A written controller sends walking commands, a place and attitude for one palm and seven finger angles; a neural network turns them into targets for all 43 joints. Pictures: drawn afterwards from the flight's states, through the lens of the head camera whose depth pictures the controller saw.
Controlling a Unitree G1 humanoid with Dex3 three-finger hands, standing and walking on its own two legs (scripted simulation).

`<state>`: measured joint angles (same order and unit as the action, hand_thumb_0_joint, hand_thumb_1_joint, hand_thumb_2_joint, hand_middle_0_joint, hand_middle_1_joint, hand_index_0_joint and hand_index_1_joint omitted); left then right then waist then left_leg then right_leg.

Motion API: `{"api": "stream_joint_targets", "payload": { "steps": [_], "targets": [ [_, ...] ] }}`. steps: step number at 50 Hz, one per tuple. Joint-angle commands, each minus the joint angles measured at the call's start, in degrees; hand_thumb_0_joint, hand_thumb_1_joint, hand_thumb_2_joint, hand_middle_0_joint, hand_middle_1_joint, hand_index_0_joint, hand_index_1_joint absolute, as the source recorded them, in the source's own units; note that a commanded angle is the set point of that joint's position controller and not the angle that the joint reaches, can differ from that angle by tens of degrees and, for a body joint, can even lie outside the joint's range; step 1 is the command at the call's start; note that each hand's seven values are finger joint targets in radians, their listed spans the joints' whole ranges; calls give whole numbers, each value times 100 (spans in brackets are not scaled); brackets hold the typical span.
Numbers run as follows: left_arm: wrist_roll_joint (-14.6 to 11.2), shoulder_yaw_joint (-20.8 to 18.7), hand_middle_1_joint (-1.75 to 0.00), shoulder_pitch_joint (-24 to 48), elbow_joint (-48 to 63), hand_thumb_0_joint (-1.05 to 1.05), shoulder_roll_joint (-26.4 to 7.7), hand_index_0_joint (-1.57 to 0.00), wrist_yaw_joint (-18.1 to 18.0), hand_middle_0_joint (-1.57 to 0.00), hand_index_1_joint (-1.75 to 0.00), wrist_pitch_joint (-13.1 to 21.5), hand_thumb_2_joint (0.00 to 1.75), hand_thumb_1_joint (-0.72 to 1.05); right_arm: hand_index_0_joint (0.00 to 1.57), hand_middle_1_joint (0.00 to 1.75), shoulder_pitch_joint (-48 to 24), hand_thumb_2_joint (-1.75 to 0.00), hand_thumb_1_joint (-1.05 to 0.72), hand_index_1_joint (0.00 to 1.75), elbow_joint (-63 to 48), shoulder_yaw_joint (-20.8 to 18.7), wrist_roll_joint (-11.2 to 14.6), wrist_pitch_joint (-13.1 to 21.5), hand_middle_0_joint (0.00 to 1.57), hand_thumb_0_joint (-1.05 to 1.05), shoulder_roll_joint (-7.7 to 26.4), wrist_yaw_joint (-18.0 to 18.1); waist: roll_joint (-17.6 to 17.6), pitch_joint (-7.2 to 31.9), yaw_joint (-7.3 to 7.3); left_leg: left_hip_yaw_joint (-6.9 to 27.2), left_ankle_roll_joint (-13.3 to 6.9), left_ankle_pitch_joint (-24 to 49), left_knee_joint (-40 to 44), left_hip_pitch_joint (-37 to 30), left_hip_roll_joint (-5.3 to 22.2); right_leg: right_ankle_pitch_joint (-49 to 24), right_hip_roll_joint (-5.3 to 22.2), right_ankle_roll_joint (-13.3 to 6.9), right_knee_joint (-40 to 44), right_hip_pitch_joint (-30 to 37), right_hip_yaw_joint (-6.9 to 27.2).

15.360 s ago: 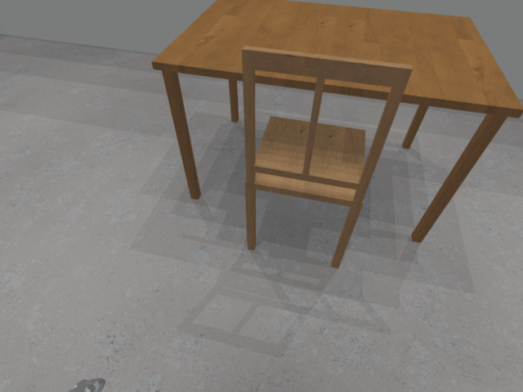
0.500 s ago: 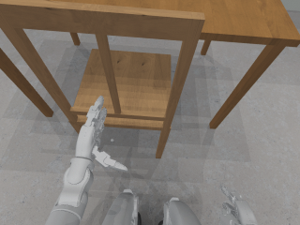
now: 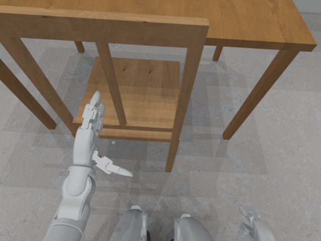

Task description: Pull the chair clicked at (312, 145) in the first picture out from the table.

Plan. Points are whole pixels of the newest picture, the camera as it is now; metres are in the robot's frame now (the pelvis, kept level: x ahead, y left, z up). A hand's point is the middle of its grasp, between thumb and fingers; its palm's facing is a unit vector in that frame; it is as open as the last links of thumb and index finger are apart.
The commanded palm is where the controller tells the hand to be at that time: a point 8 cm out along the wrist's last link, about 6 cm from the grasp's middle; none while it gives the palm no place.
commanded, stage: aim the fingers beside a spindle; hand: left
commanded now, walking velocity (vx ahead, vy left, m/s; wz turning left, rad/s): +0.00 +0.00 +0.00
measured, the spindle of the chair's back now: (115, 92) +0.49 +0.14 +0.04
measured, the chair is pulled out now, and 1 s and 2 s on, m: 0.00 0.00 0.00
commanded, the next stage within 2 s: push the fingers through the gap in 1.08 s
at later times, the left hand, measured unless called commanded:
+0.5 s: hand (120, 150) +0.33 +0.12 -0.01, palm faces -0.08 -1.00 +0.01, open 16.9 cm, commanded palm +0.32 +0.18 +0.02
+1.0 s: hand (110, 141) +0.34 +0.13 +0.04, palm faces +0.02 -1.00 -0.06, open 16.9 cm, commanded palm +0.32 +0.18 +0.02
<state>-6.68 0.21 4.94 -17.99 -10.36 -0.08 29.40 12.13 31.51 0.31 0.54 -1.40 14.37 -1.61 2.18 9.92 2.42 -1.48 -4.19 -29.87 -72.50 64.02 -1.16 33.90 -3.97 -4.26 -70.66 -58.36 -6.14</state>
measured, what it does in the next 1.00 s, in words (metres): stands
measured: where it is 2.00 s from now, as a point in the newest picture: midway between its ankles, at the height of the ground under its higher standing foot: outside the picture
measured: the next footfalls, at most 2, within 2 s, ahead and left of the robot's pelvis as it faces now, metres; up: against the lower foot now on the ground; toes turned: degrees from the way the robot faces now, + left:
none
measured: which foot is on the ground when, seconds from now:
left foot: down 0.00-1.00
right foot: down 0.00-1.00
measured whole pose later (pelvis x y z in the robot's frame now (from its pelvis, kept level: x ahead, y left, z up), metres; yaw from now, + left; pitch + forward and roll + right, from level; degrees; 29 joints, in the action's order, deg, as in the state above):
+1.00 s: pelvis +0.00 +0.00 +0.00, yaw +0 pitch +21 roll -3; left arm -5.4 -0.8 4.6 -18.0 -10.4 -2.8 30.7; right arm 11.9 31.1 0.5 0.2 -1.5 13.7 -1.9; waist 2.0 10.0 2.4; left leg -1.8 -4.2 -29.9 -72.6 64.2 -1.1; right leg 34.0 -4.0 -4.3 -71.1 -58.8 -5.8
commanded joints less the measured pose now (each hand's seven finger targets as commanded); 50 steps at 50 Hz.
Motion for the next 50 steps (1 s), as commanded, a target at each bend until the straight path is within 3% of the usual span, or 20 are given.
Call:
{"api": "stream_joint_targets", "payload": {
  "steps": [1, 4, 8, 11, 12, 16, 18, 21, 25, 27, 29, 32, 34, 37, 41, 42, 43, 46, 48, 50],
  "targets": [
    [-30, -167, -8, 777, -390, 0, -227, -6, 219, -6, -8, -224, 30, -50, 20, 30, 26, -90, -90, 30, -733, -239, 91, 68, 20, 0, 832, -12, -485, 1307, 203, 546, 186, 1037, 816, -1194, 81, -1351, 194, 259, 1156, 568, 676],
    [-248, -162, -8, 853, -20, 0, -193, -6, 482, -6, -8, -329, 30, -50, 20, 30, 36, -90, -90, 30, -920, -271, 137, 49, 20, 0, 831, 20, -376, 1796, 72, 479, 168, 1233, 813, -1336, 61, -1625, 239, 269, 1205, 967, 800],
    [-404, -457, -8, 1422, 2002, 0, -691, -6, 310, -6, -8, 247, 30, -50, 20, 30, 82, -90, -90, 30, -996, -305, 71, 218, 20, 0, 734, 85, 317, 2946, -74, 561, 202, 2174, 832, -2334, 126, -2398, 225, 245, 1015, 1298, 788],
    [-273, -510, -8, 1253, 2059, 0, -763, -6, 18, -6, -8, 512, 30, -50, 20, 30, 107, -90, -90, 30, -778, -268, 13, 319, 20, 0, 685, 78, 373, 2623, 38, 617, 231, 2342, 841, -2469, 167, -2341, 187, 236, 991, 1000, 713],
    [-184, -590, -8, 1159, 1713, 0, -851, -6, -56, -6, -8, 485, 30, -50, 20, 30, 162, -90, -90, 30, -687, -270, -7, 306, 20, 0, 709, 70, 101, 2356, 145, 624, 198, 2209, 784, -2204, 185, -2249, 164, 263, 979, 901, 704],
    [-7, -99, -8, 868, 26, 0, -228, -6, 161, -6, -8, 91, 30, -50, 20, 30, 98, -90, -90, 30, -595, -256, 29, 206, 20, 0, 774, -7, -405, 1311, 332, 568, 180, 1248, 697, -1292, 127, -1584, 188, 297, 1094, 468, 700],
    [-78, 97, -8, 859, -365, 0, -5, -6, 401, -6, -8, -177, 30, -50, 20, 30, 63, -90, -90, 30, -703, -245, 106, 145, 20, 0, 823, -13, -456, 1255, 306, 528, 157, 1035, 734, -1174, 86, -1414, 225, 299, 1189, 521, 754],
    [-273, -125, -8, 1112, 178, 0, -240, -6, 581, -6, -8, -239, 30, -50, 20, 30, 73, -90, -90, 30, -877, -285, 133, 131, 20, 0, 835, 49, -229, 1854, 111, 496, 157, 1236, 748, -1392, 73, -1593, 255, 273, 1198, 875, 836],
    [-384, -696, -8, 1465, 1979, 0, -880, -6, 220, -6, -8, 280, 30, -50, 20, 30, 90, -90, -90, 30, -941, -299, 51, 253, 20, 0, 730, 97, 365, 3002, -114, 565, 214, 2226, 817, -2425, 133, -2341, 216, 242, 996, 1229, 774],
    [-312, -917, -8, 1376, 2116, 0, -1120, -6, -37, -6, -8, 467, 30, -50, 20, 30, 147, -90, -90, 30, -813, -279, 2, 297, 20, 0, 720, 102, 331, 2955, -52, 611, 227, 2433, 811, -2490, 171, -2422, 172, 246, 922, 1106, 731],
    [-151, -688, -8, 1110, 1596, 0, -806, -6, -140, -6, -8, 479, 30, -50, 20, 30, 134, -90, -90, 30, -687, -264, -19, 301, 20, 0, 677, 56, 168, 2447, 69, 653, 236, 2285, 809, -2291, 186, -2243, 164, 248, 901, 839, 648],
    [0, -96, -8, 760, 227, 0, -180, -6, 78, -6, -8, 120, 30, -50, 20, 30, 130, -90, -90, 30, -620, -259, 9, 218, 20, 0, 747, -25, -210, 1507, 308, 634, 187, 1580, 786, -1632, 155, -1748, 161, 282, 1023, 437, 611],
    [-41, 215, -8, 666, -284, 0, 113, -6, 360, -6, -8, -169, 30, -50, 20, 30, 105, -90, -90, 30, -686, -278, 92, 147, 20, 0, 822, -27, -451, 1327, 319, 596, 178, 1248, 791, -1390, 126, -1578, 195, 297, 1128, 436, 653],
    [-253, 368, -8, 639, -29, 0, 252, -6, 657, -6, -8, -381, 30, -50, 20, 30, 104, -90, -90, 30, -910, -310, 176, 111, 20, 0, 852, 2, -436, 1598, 201, 600, 160, 1286, 898, -1611, 107, -1580, 222, 260, 1223, 637, 654],
    [-324, -288, -8, 1342, 1946, 0, -532, -6, 227, -6, -8, 180, 30, -50, 20, 30, 84, -90, -90, 30, -983, -334, 61, 215, 20, 0, 755, 72, 267, 2709, -49, 675, 230, 2063, 907, -2526, 158, -1978, 215, 214, 1002, 811, 626],
    [-261, -666, -8, 1335, 2230, 0, -962, -6, -9, -6, -8, 340, 30, -50, 20, 30, 120, -90, -90, 30, -923, -315, 16, 237, 20, 0, 772, 91, 338, 2761, -84, 711, 261, 2239, 897, -2610, 179, -2046, 174, 193, 928, 784, 603],
    [-192, -783, -8, 1336, 2419, 0, -1016, -6, -201, -6, -8, 487, 30, -50, 20, 30, 128, -90, -90, 30, -882, -305, -19, 256, 20, 0, 709, 80, 463, 2863, -117, 723, 299, 2374, 929, -2748, 176, -2081, 170, 190, 894, 764, 614],
    [69, -703, -8, 1257, 1525, 0, -797, -6, -518, -6, -8, 612, 30, -50, 20, 30, 53, -90, -90, 30, -667, -253, -75, 236, 20, 0, 645, 15, 144, 2077, 119, 720, 260, 1916, 799, -2134, 191, -1745, 152, 238, 869, 436, 594],
    [184, -513, -8, 1150, 483, 0, -605, -6, -397, -6, -8, 405, 30, -50, 20, 30, 33, -90, -90, 30, -589, -232, -53, 175, 20, 0, 690, -15, -147, 1523, 271, 655, 210, 1307, 730, -1540, 158, -1367, 143, 263, 954, 302, 625],
    [185, -19, -8, 913, -249, 0, -166, -6, -36, -6, -8, 71, 30, -50, 20, 30, 9, -90, -90, 30, -667, -220, 18, 115, 20, 0, 775, -42, -176, 1275, 285, 601, 202, 898, 774, -1284, 109, -1094, 173, 254, 1095, 279, 673]
  ]
}}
